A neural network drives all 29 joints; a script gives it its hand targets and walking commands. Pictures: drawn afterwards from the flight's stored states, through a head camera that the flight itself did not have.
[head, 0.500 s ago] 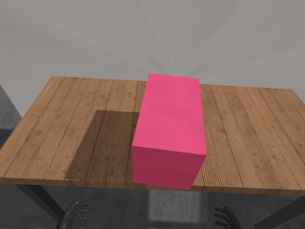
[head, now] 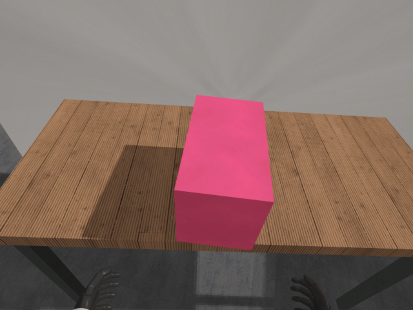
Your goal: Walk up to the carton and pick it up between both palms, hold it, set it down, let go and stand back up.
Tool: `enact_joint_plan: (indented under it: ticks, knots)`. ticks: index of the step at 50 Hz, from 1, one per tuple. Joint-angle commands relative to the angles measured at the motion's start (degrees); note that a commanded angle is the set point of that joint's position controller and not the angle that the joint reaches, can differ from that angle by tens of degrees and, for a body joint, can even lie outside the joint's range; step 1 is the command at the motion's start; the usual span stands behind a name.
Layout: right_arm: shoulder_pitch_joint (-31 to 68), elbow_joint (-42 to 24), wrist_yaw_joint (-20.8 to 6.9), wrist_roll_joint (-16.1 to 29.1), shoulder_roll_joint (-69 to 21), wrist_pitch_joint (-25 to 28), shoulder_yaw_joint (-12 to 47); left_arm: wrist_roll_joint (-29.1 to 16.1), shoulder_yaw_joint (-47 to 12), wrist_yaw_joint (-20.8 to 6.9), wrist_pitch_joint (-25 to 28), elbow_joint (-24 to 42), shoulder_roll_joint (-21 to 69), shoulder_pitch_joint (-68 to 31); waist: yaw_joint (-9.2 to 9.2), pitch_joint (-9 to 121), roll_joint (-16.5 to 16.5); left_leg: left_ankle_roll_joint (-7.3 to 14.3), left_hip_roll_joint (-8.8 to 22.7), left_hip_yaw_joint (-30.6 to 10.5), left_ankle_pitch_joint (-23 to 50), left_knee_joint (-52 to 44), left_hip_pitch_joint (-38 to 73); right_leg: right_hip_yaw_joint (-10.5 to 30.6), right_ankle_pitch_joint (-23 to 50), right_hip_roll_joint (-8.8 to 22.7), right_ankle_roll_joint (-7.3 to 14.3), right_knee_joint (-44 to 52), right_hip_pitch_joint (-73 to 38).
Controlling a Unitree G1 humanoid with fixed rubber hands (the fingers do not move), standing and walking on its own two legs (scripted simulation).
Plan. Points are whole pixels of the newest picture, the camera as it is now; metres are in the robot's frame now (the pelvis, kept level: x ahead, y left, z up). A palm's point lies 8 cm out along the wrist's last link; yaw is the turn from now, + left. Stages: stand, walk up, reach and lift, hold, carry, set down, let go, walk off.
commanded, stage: let go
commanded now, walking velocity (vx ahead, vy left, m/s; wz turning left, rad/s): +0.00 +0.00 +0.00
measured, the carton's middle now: (222, 167) +0.45 -0.02 +0.02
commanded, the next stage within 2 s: stand in 0.08 s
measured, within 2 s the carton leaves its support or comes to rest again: neither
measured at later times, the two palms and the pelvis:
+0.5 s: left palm out of the picture +0.02 +0.26 -0.13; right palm out of the picture +0.05 -0.22 -0.13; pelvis -0.01 +0.02 +0.00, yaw +5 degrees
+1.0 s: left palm out of the picture -0.07 +0.24 -0.15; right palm out of the picture +0.00 -0.18 -0.14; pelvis -0.01 +0.03 +0.00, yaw +6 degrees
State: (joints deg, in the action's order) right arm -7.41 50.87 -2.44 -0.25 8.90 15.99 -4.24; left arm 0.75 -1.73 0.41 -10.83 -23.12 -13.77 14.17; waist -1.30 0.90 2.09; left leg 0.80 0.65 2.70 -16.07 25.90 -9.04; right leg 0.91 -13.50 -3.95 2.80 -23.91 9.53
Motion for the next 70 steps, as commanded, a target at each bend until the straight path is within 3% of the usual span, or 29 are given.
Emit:
enact_joint_plan:
  ticks: [1, 4, 5, 6, 8, 11, 13, 19, 30, 45, 70]
  knots:
    - [1.60, -8.59, 0.23, -0.60, 10.35, 3.01, -2.13, -2.11, -2.01, 0.67, 0.89, 3.91, -0.85, -2.99, 0.08, -0.18, -4.03, -3.06, -0.61, 0.71, 12.81, -4.22, -5.16, 2.34, 9.55, 3.32, -1.20, 1.35, -3.54]
    - [0.80, -8.21, 0.46, -0.35, 8.43, 4.29, -1.23, -1.33, 0.38, 0.65, 0.76, 4.98, -3.31, -4.17, -0.36, 0.16, -2.60, -2.48, -0.99, 0.78, 11.94, -3.68, -4.65, 2.50, 10.06, 3.77, -1.86, 1.53, -3.33]
    - [-4.34, -4.55, 1.26, -2.08, 4.18, -7.33, 0.69, 2.83, 4.46, 0.96, 7.58, -4.45, -8.54, 4.69, -1.64, -0.50, -6.27, 1.26, 5.28, -7.83, 15.62, -1.15, -7.60, 4.19, 6.13, 8.02, -2.31, 2.86, -0.08]
    - [-5.40, -6.83, 1.67, -2.32, 5.58, -12.09, 0.56, 3.14, 4.33, 1.06, 9.96, -4.35, -9.03, 4.50, -0.02, -2.26, -2.61, 1.84, 5.32, -7.98, 13.03, -0.33, -7.70, 5.09, 7.52, 8.44, -2.06, 2.93, 0.54]
    - [-5.81, -7.78, 1.60, -1.36, 7.79, -14.92, 0.38, 2.39, 3.39, 0.55, 12.26, -4.96, -4.21, 1.03, 0.99, 0.56, -0.27, 1.90, 4.36, -7.71, 10.50, 0.41, -7.36, 5.46, 12.41, 8.39, -0.64, 1.57, -0.45]
    - [-6.33, -6.87, 1.42, -1.46, 8.91, -14.84, 0.20, 1.28, 3.34, 0.38, 12.53, -7.14, -2.83, 0.98, 0.58, 1.89, -1.02, 1.62, 3.14, -8.34, 6.80, 0.07, -6.90, 5.14, 9.52, 8.87, 0.32, 2.18, -0.19]
    - [-6.25, -6.52, 1.45, -1.81, 8.43, -14.77, 0.34, 1.26, 3.90, 0.63, 12.57, -8.99, -3.64, 1.99, 0.39, 0.41, -2.50, 1.99, 3.11, -8.98, 8.10, -0.14, -7.27, 4.62, 7.79, 8.66, 0.41, 2.22, 0.73]
    - [-9.87, -4.18, 2.40, -1.41, 8.48, -15.04, 0.41, 0.91, 4.75, 1.45, 12.48, -14.11, -3.41, 4.16, 0.63, 0.06, -2.70, 3.22, 3.32, -10.62, 11.12, -0.98, -7.09, 2.92, 7.36, 8.23, 0.70, 1.44, -0.33]
    - [-13.64, 1.04, 3.91, -1.16, 7.45, -15.22, 1.17, 0.58, 5.25, 1.92, 11.53, -25.05, -1.70, 8.36, 0.53, -4.17, -3.69, 4.30, 4.04, -13.53, 7.85, -6.13, -9.14, 1.57, 5.27, 8.17, -0.06, 3.04, -2.48]
    - [-15.52, 7.49, 4.43, -0.69, 4.97, -14.75, 2.58, 0.41, 4.23, 1.92, 11.49, -38.36, 1.93, 10.23, 0.94, -6.43, -2.94, 4.31, 3.52, -14.31, 4.46, -10.20, -7.83, 0.51, 5.38, 8.87, -1.35, 4.27, -3.10]
    - [-18.18, 13.28, 5.04, -0.48, 1.91, -14.53, 4.08, 0.15, 2.92, 2.44, 10.84, -46.50, 4.64, 10.58, 1.22, -7.73, -2.37, 3.89, 3.14, -14.22, 8.61, -10.30, -5.85, -0.26, 4.99, 9.37, -2.20, 3.49, -2.16]
